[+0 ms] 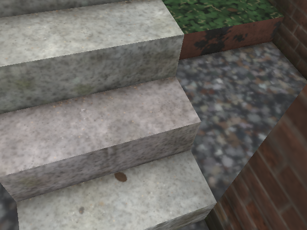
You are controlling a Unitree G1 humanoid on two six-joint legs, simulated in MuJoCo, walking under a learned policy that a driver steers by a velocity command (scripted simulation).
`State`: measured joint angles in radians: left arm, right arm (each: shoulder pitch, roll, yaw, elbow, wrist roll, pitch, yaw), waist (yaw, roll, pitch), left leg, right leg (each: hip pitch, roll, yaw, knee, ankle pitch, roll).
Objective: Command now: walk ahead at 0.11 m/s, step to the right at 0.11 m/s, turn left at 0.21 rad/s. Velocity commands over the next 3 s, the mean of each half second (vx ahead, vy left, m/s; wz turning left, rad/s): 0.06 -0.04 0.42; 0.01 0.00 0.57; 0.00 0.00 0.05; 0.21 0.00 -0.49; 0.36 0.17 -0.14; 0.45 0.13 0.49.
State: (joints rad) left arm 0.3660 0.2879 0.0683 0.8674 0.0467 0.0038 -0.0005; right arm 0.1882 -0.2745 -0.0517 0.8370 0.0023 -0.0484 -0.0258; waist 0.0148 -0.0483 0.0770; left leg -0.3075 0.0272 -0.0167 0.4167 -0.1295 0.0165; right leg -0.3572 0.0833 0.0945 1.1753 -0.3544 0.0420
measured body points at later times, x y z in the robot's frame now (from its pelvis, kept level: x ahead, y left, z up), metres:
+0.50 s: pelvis +0.00 -0.03 +0.00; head +0.02 -0.04 +0.45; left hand +0.05 +0.27 -0.10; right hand +0.18 -0.30 -0.13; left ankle -0.03 +0.10 -0.67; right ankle +0.03 -0.15 -0.75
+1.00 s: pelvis -0.02 -0.03 -0.01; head -0.01 +0.03 +0.44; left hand +0.03 +0.27 -0.12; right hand +0.23 -0.22 -0.08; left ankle -0.08 +0.09 -0.75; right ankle +0.03 -0.16 -0.67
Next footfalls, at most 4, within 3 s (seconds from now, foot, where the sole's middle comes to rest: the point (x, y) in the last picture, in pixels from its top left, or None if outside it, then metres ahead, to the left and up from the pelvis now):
0.38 right None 0.07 -0.14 -0.78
0.76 left None -0.04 0.11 -0.78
1.14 right None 0.07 -0.13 -0.78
1.62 left None -0.05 0.03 -0.78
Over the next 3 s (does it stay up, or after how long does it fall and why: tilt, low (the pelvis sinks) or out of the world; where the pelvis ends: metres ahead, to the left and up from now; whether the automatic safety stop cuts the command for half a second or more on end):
stays up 0.13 0.00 0.00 its command is cut before an obstacle after 2.1 s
